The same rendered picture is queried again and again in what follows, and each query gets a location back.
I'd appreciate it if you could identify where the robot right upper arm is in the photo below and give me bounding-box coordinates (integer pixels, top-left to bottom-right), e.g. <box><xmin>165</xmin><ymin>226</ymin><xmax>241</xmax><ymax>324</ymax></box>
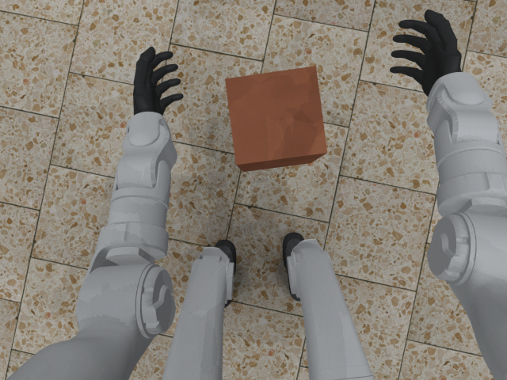
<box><xmin>427</xmin><ymin>211</ymin><xmax>507</xmax><ymax>380</ymax></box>

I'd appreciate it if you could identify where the robot right hand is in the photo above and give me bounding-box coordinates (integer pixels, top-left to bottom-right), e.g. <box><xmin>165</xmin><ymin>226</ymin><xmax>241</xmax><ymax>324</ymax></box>
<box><xmin>390</xmin><ymin>9</ymin><xmax>462</xmax><ymax>97</ymax></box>

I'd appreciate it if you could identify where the robot left forearm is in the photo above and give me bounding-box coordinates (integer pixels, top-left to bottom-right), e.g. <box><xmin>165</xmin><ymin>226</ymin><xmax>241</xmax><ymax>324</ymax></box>
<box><xmin>76</xmin><ymin>112</ymin><xmax>177</xmax><ymax>323</ymax></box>

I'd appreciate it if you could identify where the left robot foot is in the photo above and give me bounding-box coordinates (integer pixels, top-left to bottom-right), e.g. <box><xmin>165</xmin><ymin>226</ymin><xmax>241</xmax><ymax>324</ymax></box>
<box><xmin>215</xmin><ymin>240</ymin><xmax>236</xmax><ymax>308</ymax></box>

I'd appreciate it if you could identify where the robot left upper arm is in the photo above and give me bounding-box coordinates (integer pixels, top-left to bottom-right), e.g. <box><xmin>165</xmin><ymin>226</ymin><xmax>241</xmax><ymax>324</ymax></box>
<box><xmin>6</xmin><ymin>264</ymin><xmax>176</xmax><ymax>380</ymax></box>

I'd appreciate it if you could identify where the carton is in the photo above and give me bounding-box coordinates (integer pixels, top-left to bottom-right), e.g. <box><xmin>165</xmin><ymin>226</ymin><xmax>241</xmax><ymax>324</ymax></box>
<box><xmin>225</xmin><ymin>66</ymin><xmax>327</xmax><ymax>172</ymax></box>

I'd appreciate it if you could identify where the robot right forearm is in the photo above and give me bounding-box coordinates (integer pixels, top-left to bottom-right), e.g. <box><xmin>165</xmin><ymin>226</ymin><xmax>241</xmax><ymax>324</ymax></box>
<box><xmin>426</xmin><ymin>72</ymin><xmax>507</xmax><ymax>217</ymax></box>

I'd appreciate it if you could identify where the robot left hand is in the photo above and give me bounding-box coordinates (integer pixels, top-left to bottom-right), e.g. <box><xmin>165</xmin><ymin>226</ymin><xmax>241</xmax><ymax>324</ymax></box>
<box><xmin>133</xmin><ymin>47</ymin><xmax>184</xmax><ymax>116</ymax></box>

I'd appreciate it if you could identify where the right robot shin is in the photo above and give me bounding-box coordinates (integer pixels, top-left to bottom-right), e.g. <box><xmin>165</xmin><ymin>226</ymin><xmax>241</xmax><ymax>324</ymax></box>
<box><xmin>292</xmin><ymin>239</ymin><xmax>333</xmax><ymax>266</ymax></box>

